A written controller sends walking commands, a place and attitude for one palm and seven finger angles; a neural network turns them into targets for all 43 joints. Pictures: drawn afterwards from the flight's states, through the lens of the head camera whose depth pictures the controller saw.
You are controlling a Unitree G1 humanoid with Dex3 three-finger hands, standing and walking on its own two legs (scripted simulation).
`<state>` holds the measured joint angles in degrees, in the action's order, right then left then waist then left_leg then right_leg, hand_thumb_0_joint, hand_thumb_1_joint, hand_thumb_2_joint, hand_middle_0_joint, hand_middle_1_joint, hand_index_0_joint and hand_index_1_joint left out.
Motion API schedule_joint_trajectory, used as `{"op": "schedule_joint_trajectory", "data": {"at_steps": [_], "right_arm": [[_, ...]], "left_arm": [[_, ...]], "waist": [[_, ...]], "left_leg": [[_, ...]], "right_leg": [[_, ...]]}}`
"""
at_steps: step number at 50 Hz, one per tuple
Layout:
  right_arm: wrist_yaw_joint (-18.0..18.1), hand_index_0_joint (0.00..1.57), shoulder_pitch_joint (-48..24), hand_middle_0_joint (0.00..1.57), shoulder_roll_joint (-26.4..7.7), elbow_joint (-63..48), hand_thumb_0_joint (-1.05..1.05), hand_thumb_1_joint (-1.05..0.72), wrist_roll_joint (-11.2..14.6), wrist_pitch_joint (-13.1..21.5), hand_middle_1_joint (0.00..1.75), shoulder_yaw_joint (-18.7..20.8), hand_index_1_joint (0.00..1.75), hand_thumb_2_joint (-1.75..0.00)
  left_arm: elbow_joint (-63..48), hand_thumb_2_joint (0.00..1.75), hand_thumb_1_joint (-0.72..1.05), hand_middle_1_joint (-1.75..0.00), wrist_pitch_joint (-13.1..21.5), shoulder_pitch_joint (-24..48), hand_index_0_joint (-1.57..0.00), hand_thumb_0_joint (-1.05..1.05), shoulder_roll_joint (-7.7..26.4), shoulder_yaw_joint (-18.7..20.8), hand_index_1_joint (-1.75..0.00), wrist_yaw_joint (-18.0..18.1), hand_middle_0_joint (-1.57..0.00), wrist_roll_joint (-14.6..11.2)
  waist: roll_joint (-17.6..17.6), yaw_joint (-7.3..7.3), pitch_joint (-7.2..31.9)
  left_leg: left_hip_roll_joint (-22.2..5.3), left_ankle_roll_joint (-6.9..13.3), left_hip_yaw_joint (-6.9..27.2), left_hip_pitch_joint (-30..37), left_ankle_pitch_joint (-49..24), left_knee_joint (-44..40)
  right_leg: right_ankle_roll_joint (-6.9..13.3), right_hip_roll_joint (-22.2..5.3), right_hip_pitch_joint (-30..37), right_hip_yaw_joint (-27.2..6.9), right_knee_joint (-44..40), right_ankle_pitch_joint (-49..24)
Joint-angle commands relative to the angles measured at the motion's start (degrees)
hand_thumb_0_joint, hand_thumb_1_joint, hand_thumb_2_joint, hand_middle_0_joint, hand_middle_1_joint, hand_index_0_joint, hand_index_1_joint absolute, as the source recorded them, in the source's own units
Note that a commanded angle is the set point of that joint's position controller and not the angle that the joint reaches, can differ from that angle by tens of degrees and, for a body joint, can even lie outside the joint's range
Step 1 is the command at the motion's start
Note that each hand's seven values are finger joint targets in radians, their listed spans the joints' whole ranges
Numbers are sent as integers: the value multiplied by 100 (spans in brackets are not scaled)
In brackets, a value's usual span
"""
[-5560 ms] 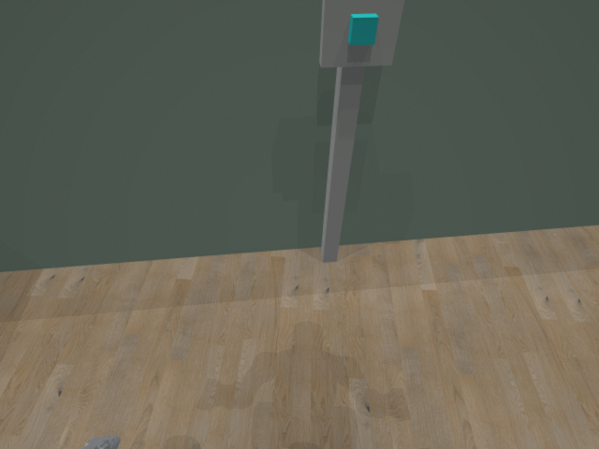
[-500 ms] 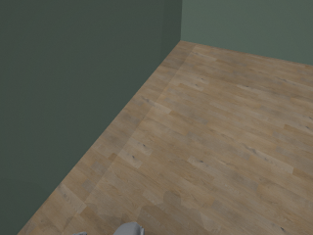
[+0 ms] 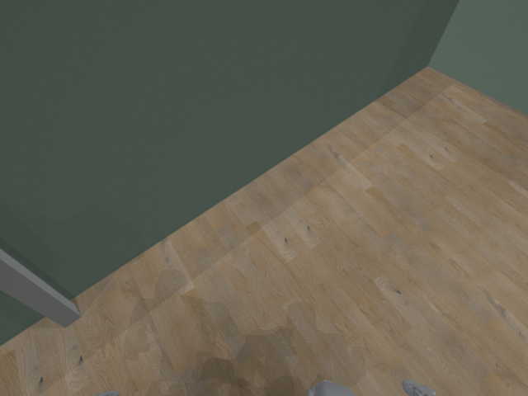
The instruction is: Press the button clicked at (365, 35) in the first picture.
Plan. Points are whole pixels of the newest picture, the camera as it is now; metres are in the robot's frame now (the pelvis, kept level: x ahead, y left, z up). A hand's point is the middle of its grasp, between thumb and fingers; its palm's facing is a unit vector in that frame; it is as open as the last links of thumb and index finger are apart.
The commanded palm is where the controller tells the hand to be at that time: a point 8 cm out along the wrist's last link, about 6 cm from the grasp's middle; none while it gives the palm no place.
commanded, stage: turn to face it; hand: left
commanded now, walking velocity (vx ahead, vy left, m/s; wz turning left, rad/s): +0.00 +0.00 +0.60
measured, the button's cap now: out of the picture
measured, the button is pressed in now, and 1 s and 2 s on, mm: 0 0 0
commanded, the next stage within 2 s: take the last steps up to it in 1.20 s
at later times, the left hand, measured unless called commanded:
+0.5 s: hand out of the picture +0.00 +0.19 -0.16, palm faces +0.33 -0.91 -0.25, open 7.4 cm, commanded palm none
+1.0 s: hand out of the picture -0.03 +0.26 -0.15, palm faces +0.56 -0.79 -0.25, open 7.4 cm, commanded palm none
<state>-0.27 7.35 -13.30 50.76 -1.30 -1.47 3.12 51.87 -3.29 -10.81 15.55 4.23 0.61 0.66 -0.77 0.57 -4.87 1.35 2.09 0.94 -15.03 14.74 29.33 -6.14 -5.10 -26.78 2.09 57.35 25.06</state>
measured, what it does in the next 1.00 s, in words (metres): steps on the spot, turning left: right foot, then left foot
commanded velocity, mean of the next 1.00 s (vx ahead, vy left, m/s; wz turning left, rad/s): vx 0.00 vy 0.00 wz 0.53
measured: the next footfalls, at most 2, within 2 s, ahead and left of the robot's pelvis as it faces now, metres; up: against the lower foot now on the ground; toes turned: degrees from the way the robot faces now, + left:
right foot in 0.16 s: +0.06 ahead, -0.14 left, +0.00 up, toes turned +4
left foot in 0.58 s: -0.01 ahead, +0.12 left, +0.00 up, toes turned +29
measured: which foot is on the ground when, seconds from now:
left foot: down 0.00-0.16, up 0.18-0.56, down 0.58-1.00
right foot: up 0.00-0.14, down 0.16-0.58, up 0.60-1.00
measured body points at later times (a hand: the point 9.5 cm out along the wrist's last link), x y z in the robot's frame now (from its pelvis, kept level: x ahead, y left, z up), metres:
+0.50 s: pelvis +0.00 -0.02 +0.00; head +0.03 -0.01 +0.45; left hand -0.02 +0.24 -0.14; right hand +0.14 -0.25 -0.15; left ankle -0.05 +0.10 -0.69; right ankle +0.02 -0.14 -0.74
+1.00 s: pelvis -0.02 +0.02 +0.00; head +0.00 +0.04 +0.45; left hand -0.06 +0.30 -0.13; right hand +0.18 -0.15 -0.14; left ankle -0.04 +0.10 -0.74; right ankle +0.06 -0.12 -0.69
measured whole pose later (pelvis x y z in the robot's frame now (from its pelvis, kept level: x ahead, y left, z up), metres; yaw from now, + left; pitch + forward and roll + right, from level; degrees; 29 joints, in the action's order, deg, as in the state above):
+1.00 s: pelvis -0.02 +0.02 +0.00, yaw +34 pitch +0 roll -1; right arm 0.1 12.2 -11.5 52.8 -1.4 -1.6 2.7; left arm 51.3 -3.1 -7.7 13.6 3.4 1.1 0.5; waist -0.2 -1.5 -3.1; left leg 4.1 3.6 3.8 -14.5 11.7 26.4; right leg -5.7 -3.6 -23.7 0.8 52.3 24.8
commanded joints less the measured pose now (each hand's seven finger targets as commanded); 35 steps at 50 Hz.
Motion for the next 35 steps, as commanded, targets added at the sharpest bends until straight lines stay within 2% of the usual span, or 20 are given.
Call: {"op": "schedule_joint_trajectory", "data": {"at_steps": [1,4,6,7,8,9,10,11,12,14,19,23,25,27,28,29,30,32,34,35], "right_arm": [[40,20,217,20,-1272,-326,0,-90,-17,30,30,378,30,-90],[34,20,78,20,-1272,-378,0,-90,-20,2,30,403,30,-90],[21,20,-26,20,-1194,-419,0,-90,20,-14,30,412,30,-90],[-9,20,12,20,-1009,-440,0,-90,67,-1,30,390,30,-90],[-42,20,201,20,-548,-555,0,-90,103,14,30,315,30,-90],[-27,20,225,20,-693,-615,0,-90,31,-11,30,355,30,-90],[-41,20,105,20,-772,-523,0,-90,-3,-95,30,386,30,-90],[-81,20,131,20,-761,-399,0,-90,-6,-131,30,400,30,-90],[-124,20,263,20,-714,-296,0,-90,-9,-161,30,389,30,-90],[-176,20,401,20,-613,-162,0,-90,-10,-191,30,335,30,-90],[-186,20,-43,20,-540,-212,0,-90,19,-224,30,259,30,-90],[-185,20,-208,20,-441,-281,0,-90,63,-144,30,177,30,-90],[-169,20,-97,20,-451,-286,0,-90,71,-89,30,152,30,-90],[-155,20,328,20,-630,-216,0,-90,52,-31,30,199,30,-90],[-145,20,747,20,-1043,-149,0,-90,28,34,30,307,30,-90],[-106,20,1098,20,-1741,-132,0,-90,4,65,30,475,30,-90],[-28,20,1484,20,-1797,72,0,-90,30,58,30,489,30,-90],[87,20,966,20,-1434,-30,0,-90,25,77,30,392,30,-90],[93,20,422,20,-1134,-202,0,-90,10,115,30,268,30,-90],[97,20,397,20,-1103,-206,0,-90,22,138,30,245,30,-90]], "left_arm": [[-667,90,90,-30,161,206,-20,0,326,75,-30,17,-20,3],[-703,90,90,-30,217,-7,-20,0,323,62,-30,42,-20,-27],[-652,90,90,-30,289,-348,-20,0,397,85,-30,64,-20,-31],[-635,90,90,-30,363,-601,-20,0,653,123,-30,87,-20,3],[-637,90,90,-30,423,-666,-20,0,1200,238,-30,143,-20,105],[-716,90,90,-30,365,-591,-20,0,1323,192,-30,127,-20,70],[-759,90,90,-30,376,-388,-20,0,1109,198,-30,150,-20,50],[-812,90,90,-30,370,-92,-20,0,914,133,-30,137,-20,47],[-870,90,90,-30,357,211,-20,0,712,84,-30,143,-20,42],[-864,90,90,-30,403,228,-20,0,560,15,-30,130,-20,52],[-607,90,90,-30,368,-289,-20,0,750,74,-30,148,-20,91],[-465,90,90,-30,318,-411,-20,0,970,160,-30,130,-20,121],[-404,90,90,-30,285,-438,-20,0,1020,195,-30,110,-20,119],[-358,90,90,-30,235,-349,-20,0,969,209,-30,79,-20,60],[-442,90,90,-30,196,-400,-20,0,785,202,-30,52,-20,7],[-731,90,90,-30,184,-230,-20,0,361,88,-30,-2,-20,-23],[-848,90,90,-30,117,260,-20,0,405,33,-30,55,-20,53],[-688,90,90,-30,142,424,-20,0,398,83,-30,47,-20,11],[-468,90,90,-30,153,149,-20,0,414,114,-30,-7,-20,30],[-396,90,90,-30,146,47,-20,0,427,115,-30,-15,-20,32]], "waist": [[866,-244,696],[1039,-138,789],[830,77,866],[277,191,987],[-1505,184,1002],[-1423,155,979],[-1480,142,771],[-1083,-25,441],[-834,-182,284],[-926,-220,280],[-945,61,344],[-1161,184,518],[-1265,171,634],[-867,-83,788],[169,-317,1091],[2043,-514,1062],[1625,-732,1170],[1263,-507,928],[862,-210,699],[825,-181,760]], "left_leg": [[-1397,785,1651,591,-2253,-776],[-1288,730,1872,334,-2564,-509],[-1021,481,1842,-155,-2272,-94],[-693,172,1611,-656,-1479,439],[216,-344,494,-1863,854,1791],[216,-419,336,-1927,2042,2965],[4,-399,530,-1821,1850,3658],[-86,-445,441,-1865,1395,4110],[-209,-488,357,-1852,1003,4257],[-256,-601,132,-1803,583,4235],[-362,-704,-240,-1629,920,3140],[-376,-627,-595,-1108,1148,1843],[-291,-545,-773,-751,995,1202],[-300,-448,-750,143,48,-47],[-811,-201,8,1155,-959,-656],[-2412,604,2133,1765,-3168,-876],[-2657,969,2286,1563,-3426,-882],[-2131,874,1808,1160,-2801,-831],[-1606,645,1198,804,-2711,-890],[-1488,604,1086,844,-2829,-912]], "right_leg": [[59,143,24,-101,-676,-28],[128,327,696,-45,-1596,-158],[162,349,1586,14,-2805,-1014],[250,-74,2333,-363,-3657,-1526],[843,-1737,3025,-2028,-4116,-2071],[1408,-2439,2434,-2216,-4050,-2455],[1429,-2187,1826,-2087,-4167,-2006],[1336,-1847,1562,-1671,-4174,-1723],[1223,-1590,1425,-1128,-4090,-1737],[1083,-1265,1571,-388,-3950,-2273],[1239,-1484,2044,-7,-3846,-2714],[1286,-1677,2201,309,-3479,-3267],[1183,-1682,2187,463,-3172,-3500],[817,-1556,1802,816,-2402,-3078],[487,-1250,920,996,-1356,-2125],[3,-416,-767,1008,-36,1221],[78,-344,-880,254,729,1439],[93,-369,-998,-110,1200,584],[66,-315,-684,-113,1120,-101],[55,-272,-588,-117,1040,-244]]}}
